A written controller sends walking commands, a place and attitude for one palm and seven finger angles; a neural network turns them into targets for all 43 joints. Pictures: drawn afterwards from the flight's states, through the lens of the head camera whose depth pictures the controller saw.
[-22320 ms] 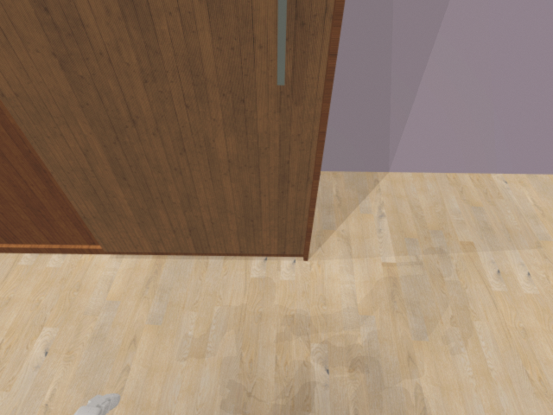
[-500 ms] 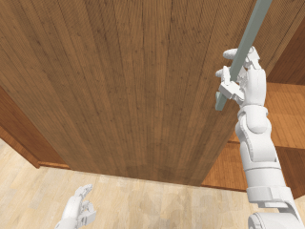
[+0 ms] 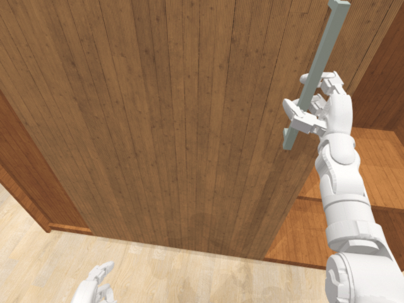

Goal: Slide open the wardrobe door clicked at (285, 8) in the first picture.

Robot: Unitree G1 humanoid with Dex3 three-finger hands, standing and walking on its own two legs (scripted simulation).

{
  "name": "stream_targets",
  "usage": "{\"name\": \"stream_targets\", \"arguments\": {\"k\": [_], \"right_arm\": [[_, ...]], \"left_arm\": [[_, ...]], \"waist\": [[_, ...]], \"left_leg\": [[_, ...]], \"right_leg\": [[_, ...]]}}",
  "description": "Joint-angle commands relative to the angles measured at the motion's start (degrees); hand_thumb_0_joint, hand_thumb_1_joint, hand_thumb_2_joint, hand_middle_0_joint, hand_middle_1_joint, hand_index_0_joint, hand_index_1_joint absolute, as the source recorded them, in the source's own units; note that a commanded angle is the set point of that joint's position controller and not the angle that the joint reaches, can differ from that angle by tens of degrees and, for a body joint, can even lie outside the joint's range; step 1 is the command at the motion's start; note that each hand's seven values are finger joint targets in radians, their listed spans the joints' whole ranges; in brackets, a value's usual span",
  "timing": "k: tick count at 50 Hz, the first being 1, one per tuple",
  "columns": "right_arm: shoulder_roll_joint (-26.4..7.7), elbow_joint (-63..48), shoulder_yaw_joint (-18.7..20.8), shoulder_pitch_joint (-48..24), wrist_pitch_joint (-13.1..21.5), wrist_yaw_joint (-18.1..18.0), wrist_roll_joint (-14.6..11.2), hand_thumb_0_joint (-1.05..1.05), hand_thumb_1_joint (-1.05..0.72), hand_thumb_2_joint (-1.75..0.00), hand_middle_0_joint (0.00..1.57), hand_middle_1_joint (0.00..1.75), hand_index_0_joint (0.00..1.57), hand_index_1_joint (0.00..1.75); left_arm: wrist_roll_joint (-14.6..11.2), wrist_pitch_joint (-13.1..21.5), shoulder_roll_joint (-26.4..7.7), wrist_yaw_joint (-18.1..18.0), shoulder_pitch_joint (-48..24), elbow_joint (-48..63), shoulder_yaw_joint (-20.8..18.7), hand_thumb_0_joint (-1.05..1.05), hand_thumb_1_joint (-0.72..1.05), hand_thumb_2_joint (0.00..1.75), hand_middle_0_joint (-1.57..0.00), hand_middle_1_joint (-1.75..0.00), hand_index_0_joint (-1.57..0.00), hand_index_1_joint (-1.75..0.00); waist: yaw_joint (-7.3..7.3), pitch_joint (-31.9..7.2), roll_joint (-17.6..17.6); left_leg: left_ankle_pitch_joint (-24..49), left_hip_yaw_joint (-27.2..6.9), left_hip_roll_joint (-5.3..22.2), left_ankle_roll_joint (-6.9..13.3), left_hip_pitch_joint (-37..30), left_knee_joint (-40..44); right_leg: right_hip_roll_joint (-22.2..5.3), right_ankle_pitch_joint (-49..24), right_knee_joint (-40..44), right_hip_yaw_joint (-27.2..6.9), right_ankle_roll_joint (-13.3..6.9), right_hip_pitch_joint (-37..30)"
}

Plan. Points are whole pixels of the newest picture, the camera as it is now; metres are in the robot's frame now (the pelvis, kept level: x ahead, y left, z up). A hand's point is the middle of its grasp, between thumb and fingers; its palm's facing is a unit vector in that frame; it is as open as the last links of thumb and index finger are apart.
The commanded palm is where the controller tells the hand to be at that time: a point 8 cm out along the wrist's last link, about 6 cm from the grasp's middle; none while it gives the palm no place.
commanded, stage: loosen the grip on the handle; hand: right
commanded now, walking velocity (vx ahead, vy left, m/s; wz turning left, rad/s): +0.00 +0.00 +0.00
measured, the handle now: (306, 86) +0.48 -0.15 +0.23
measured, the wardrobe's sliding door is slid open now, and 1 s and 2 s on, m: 0.56 0.56 0.56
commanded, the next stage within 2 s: slip the hand off the handle in 0.38 s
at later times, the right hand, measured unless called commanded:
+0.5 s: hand (292, 115) +0.43 -0.13 +0.19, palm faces +0.06 +0.99 -0.08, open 14.6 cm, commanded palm +0.40 -0.19 +0.19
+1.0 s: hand (327, 120) +0.42 -0.19 +0.19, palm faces +0.10 +0.99 -0.10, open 14.7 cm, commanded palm +0.40 -0.25 +0.19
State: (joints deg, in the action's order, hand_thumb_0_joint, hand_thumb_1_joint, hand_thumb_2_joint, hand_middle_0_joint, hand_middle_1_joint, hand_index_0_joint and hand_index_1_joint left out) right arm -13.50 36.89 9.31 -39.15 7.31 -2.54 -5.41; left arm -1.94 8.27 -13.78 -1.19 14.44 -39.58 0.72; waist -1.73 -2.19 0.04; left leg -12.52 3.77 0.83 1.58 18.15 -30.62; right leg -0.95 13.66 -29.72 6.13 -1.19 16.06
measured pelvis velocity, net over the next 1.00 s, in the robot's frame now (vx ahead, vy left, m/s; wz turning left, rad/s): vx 0.03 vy -0.01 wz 0.00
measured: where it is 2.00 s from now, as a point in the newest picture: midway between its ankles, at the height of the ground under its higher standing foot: outside the picture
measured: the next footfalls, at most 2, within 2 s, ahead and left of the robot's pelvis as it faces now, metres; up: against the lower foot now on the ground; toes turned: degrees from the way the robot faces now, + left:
none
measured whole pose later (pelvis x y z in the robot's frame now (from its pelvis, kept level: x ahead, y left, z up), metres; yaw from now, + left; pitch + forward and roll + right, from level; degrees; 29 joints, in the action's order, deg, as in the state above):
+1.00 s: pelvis +0.03 -0.01 +0.00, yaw +0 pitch +2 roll +1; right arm -18.0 25.1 10.4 -29.1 10.5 4.1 -7.8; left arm -2.6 6.8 -13.9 -3.4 14.2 -38.4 2.4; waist 0.5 -2.1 -0.5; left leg -14.6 3.7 0.2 0.9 17.1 -30.0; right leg 0.3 17.1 -31.7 3.0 -2.1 16.3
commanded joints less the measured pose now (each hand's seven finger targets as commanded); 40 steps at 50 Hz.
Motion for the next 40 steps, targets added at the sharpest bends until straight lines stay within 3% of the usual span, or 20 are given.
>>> {"name": "stream_targets", "arguments": {"k": [1,2,4,6,8,9,10,12,14,16,19,23,24,26,29,31,32,34,37,40], "right_arm": [[-7.59,-8.54,-2.12,-29.77,11.33,-0.80,2.65,0.00,0.43,-0.26,0.44,1.38,0.44,1.38],[-8.08,-8.06,-3.11,-32.18,12.54,-0.60,3.09,0.00,0.55,-0.20,0.42,1.37,0.42,1.37],[-10.85,-5.10,-1.97,-34.19,13.67,-0.41,3.60,0.00,0.55,-0.20,0.40,1.33,0.40,1.33],[-9.13,-4.66,-4.52,-36.28,14.35,0.49,3.59,0.00,0.55,-0.20,0.37,1.30,0.37,1.30],[-10.06,-3.32,-2.73,-35.88,14.20,0.87,1.77,0.00,0.55,-0.20,0.34,1.27,0.34,1.27],[-11.71,-2.51,-0.49,-35.25,14.09,0.67,0.70,0.00,0.55,-0.20,0.33,1.25,0.33,1.25],[-20.22,-6.18,6.32,-33.69,14.28,0.24,0.50,0.00,0.55,-0.20,0.32,1.23,0.32,1.23],[-13.74,-8.69,-0.06,-32.10,13.81,0.73,1.48,0.00,0.55,-0.20,0.29,1.20,0.29,1.20],[-15.76,-9.78,3.03,-27.22,13.64,0.48,0.53,0.00,0.55,-0.20,0.26,1.17,0.26,1.17],[-14.48,-13.08,2.57,-25.61,13.03,0.80,-0.83,0.00,0.55,-0.20,0.25,1.15,0.25,1.15],[-15.80,-15.65,4.60,-22.12,11.55,0.50,-1.13,0.00,0.55,-0.20,0.25,1.15,0.25,1.15],[-10.42,-22.17,1.36,-19.23,9.79,-0.04,-0.89,0.00,0.55,-0.20,0.25,1.15,0.25,1.15],[-12.56,-17.66,3.27,-19.09,9.02,-0.73,-0.17,0.00,0.55,-0.20,0.25,1.15,0.25,1.15],[-13.93,-19.36,4.95,-17.19,8.72,-0.92,-0.02,0.00,0.55,-0.20,0.25,1.15,0.25,1.15],[-15.28,-22.71,6.11,-15.72,8.27,-0.48,0.36,0.00,0.55,-0.20,0.25,1.15,0.25,1.15],[-13.61,-24.66,5.55,-12.73,7.85,0.08,-0.09,0.00,0.55,-0.20,0.25,1.15,0.25,1.15],[-13.08,-25.11,5.47,-12.53,7.55,0.38,-0.63,0.00,0.55,-0.20,0.25,1.15,0.25,1.15],[-15.62,-25.06,7.66,-11.23,7.17,0.80,-0.87,0.00,0.55,-0.20,0.25,1.15,0.25,1.15],[-12.22,-27.62,3.71,-12.76,7.38,2.32,-0.72,0.00,0.55,-0.20,0.25,1.15,0.25,1.15],[-11.21,-28.23,2.08,-14.25,7.60,3.84,-1.12,0.00,0.55,-0.20,0.25,1.15,0.25,1.15]], "left_arm": [[-0.53,3.80,-7.99,-0.03,-2.54,7.72,-2.22,0.00,0.90,0.90,-0.20,-0.30,-0.20,-0.30],[-0.64,4.19,-7.85,-0.15,-2.68,7.79,-1.98,0.00,0.90,0.90,-0.20,-0.30,-0.20,-0.30],[-0.80,4.58,-8.22,-0.45,-1.67,7.23,-2.12,0.00,0.90,0.90,-0.20,-0.30,-0.20,-0.30],[-0.86,5.24,-8.01,-0.55,-0.99,7.27,-2.18,0.00,0.90,0.90,-0.20,-0.30,-0.20,-0.30],[-1.02,5.59,-8.34,-0.90,-0.85,6.80,-2.19,0.00,0.90,0.90,-0.20,-0.30,-0.20,-0.30],[-0.92,5.50,-8.70,-1.06,-0.54,6.54,-2.25,0.00,0.90,0.90,-0.20,-0.30,-0.20,-0.30],[-0.77,5.29,-9.17,-1.21,-1.13,7.18,-2.53,0.00,0.90,0.90,-0.20,-0.30,-0.20,-0.30],[-0.83,5.32,-7.68,-1.04,-2.25,7.77,-1.96,0.00,0.90,0.90,-0.20,-0.30,-0.20,-0.30],[-0.68,5.09,-8.51,-1.12,-2.03,7.69,-2.35,0.00,0.90,0.90,-0.20,-0.30,-0.20,-0.30],[-0.67,4.94,-8.44,-1.29,-2.44,7.98,-2.19,0.00,0.90,0.90,-0.20,-0.30,-0.20,-0.30],[-0.34,4.42,-8.49,-1.53,-2.34,7.60,-2.14,0.00,0.90,0.90,-0.20,-0.30,-0.20,-0.30],[-0.16,4.22,-7.79,-1.27,-1.78,8.15,-2.25,0.00,0.90,0.90,-0.20,-0.30,-0.20,-0.30],[0.18,3.66,-8.26,-1.53,-0.56,6.95,-2.21,0.00,0.90,0.90,-0.20,-0.30,-0.20,-0.30],[0.30,2.87,-8.18,-1.44,-0.40,7.63,-2.20,0.00,0.90,0.90,-0.20,-0.30,-0.20,-0.30],[0.36,1.86,-7.64,-1.58,-1.54,8.54,-1.92,0.00,0.90,0.90,-0.20,-0.30,-0.20,-0.30],[0.15,1.46,-7.05,-1.45,-2.18,9.41,-1.78,0.00,0.90,0.90,-0.20,-0.30,-0.20,-0.30],[0.07,1.39,-6.98,-1.52,-2.60,9.59,-1.75,0.00,0.90,0.90,-0.20,-0.30,-0.20,-0.30],[0.09,0.88,-7.31,-1.86,-2.79,9.59,-1.60,0.00,0.90,0.90,-0.20,-0.30,-0.20,-0.30],[-0.28,0.90,-7.02,-1.77,-3.36,10.15,-1.59,0.00,0.90,0.90,-0.20,-0.30,-0.20,-0.30],[-0.41,1.26,-7.31,-2.01,-2.98,9.66,-1.74,0.00,0.90,0.90,-0.20,-0.30,-0.20,-0.30]], "waist": [[-2.19,-8.11,6.35],[-2.34,-8.26,4.41],[-2.62,-9.11,1.97],[-2.92,-12.04,0.76],[-2.39,-13.05,1.65],[-2.24,-13.41,3.11],[0.41,-17.47,2.55],[-0.21,-14.87,-0.13],[0.46,-13.75,3.09],[0.62,-13.62,3.10],[1.39,-13.64,2.24],[1.24,-16.77,-0.24],[-0.03,-14.11,3.00],[0.96,-15.86,3.92],[2.07,-17.79,1.25],[2.83,-18.84,0.49],[2.57,-17.84,0.34],[2.66,-16.29,2.76],[1.46,-15.46,-0.74],[0.49,-15.13,-2.02]], "left_leg": [[-9.89,-4.40,0.00,-0.21,3.57,6.18],[-12.24,-5.20,0.17,-0.21,3.87,6.45],[-13.90,-6.23,0.42,-0.09,4.01,6.56],[-14.53,-7.06,0.42,-0.16,3.18,6.63],[-15.49,-7.58,0.48,-0.12,1.96,7.16],[-15.16,-7.62,0.53,-0.23,0.86,7.34],[-15.67,-9.58,1.14,-0.36,-4.12,7.98],[-12.52,-8.84,1.12,-0.17,-4.10,7.72],[-10.57,-8.21,0.85,-0.17,-4.92,8.14],[-7.90,-8.35,0.82,-0.49,-5.87,8.68],[-1.63,-7.20,0.54,-0.35,-7.41,7.73],[7.86,-4.35,-0.50,-0.14,-6.58,5.09],[9.38,-4.04,-0.62,-0.37,-5.38,4.88],[10.52,-4.20,-0.51,-0.64,-7.02,4.67],[13.91,-4.13,-0.41,-0.22,-9.14,3.66],[15.84,-3.72,-0.62,-0.01,-9.79,3.08],[16.11,-3.63,-0.65,-0.10,-9.09,3.33],[16.09,-3.49,-0.83,-0.07,-9.57,3.51],[13.71,-3.05,-1.02,0.00,-6.40,3.57],[12.68,-2.72,-1.24,0.17,-3.82,3.46]], "right_leg": [[-0.48,10.44,4.13,-5.22,-0.63,0.01],[0.11,11.71,3.59,-4.77,-0.62,0.80],[0.57,12.49,2.47,-4.56,-0.67,1.77],[1.12,12.20,1.80,-4.37,-0.71,1.69],[1.32,12.37,1.49,-4.75,-0.62,2.46],[1.30,11.53,1.52,-4.86,-0.71,3.39],[1.38,9.47,1.28,-4.35,-0.94,4.44],[1.18,7.87,2.24,-4.08,-1.17,3.97],[0.67,5.94,2.67,-4.38,-1.41,3.60],[0.69,3.65,2.90,-3.80,-1.47,2.36],[0.51,-0.64,3.26,-4.01,-1.42,1.09],[0.29,-7.58,3.34,-4.36,-1.06,-4.59],[0.09,-8.45,2.71,-4.85,-1.25,-3.27],[0.34,-8.96,2.79,-4.46,-1.15,-3.05],[0.37,-11.91,2.61,-4.33,-0.98,-3.93],[0.27,-14.20,2.69,-4.29,-0.64,-5.20],[0.24,-14.23,2.51,-4.13,-0.63,-5.46],[0.02,-14.23,2.60,-4.49,-0.76,-4.38],[0.04,-13.13,2.48,-4.88,-0.51,-6.43],[-0.32,-14.24,1.85,-6.05,-0.27,-8.68]]}}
